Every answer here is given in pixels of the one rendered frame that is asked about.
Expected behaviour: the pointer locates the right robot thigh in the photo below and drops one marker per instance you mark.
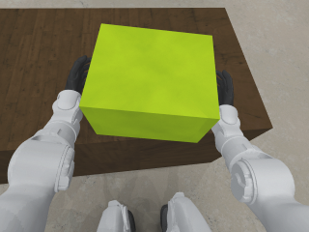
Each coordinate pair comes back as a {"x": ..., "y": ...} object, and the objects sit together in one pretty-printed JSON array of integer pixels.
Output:
[{"x": 185, "y": 214}]

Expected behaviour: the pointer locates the left robot upper arm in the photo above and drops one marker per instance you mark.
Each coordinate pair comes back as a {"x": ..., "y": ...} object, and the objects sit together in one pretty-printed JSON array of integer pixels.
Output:
[{"x": 40, "y": 170}]

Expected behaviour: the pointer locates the pedestal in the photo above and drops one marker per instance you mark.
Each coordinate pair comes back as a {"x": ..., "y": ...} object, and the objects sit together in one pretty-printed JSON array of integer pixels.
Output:
[{"x": 38, "y": 47}]

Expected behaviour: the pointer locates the right robot upper arm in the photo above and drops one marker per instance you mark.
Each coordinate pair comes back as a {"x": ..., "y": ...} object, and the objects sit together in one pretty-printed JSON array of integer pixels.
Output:
[{"x": 266, "y": 186}]

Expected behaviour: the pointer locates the left robot thigh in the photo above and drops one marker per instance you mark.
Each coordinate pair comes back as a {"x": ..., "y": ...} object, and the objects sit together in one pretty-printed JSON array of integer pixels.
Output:
[{"x": 114, "y": 219}]

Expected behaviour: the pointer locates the left robot forearm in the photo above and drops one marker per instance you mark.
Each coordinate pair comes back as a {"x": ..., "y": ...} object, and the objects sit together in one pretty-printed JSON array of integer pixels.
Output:
[{"x": 64, "y": 125}]

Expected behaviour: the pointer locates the right robot forearm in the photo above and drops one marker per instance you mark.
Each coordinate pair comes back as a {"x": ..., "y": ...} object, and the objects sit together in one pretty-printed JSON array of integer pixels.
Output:
[{"x": 230, "y": 141}]

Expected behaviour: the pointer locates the carton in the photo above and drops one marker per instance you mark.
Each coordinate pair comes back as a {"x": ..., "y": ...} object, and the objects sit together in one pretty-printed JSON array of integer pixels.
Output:
[{"x": 150, "y": 83}]

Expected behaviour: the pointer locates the robot right hand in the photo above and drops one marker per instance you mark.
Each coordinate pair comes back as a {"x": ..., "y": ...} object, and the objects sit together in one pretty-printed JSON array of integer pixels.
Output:
[{"x": 225, "y": 90}]

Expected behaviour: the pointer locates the robot thigh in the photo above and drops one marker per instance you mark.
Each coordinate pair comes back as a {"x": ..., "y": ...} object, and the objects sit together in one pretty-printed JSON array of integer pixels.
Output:
[
  {"x": 185, "y": 214},
  {"x": 114, "y": 219}
]

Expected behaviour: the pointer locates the robot left hand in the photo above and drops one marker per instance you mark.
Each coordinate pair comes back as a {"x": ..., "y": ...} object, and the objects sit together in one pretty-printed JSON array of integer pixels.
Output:
[{"x": 75, "y": 81}]

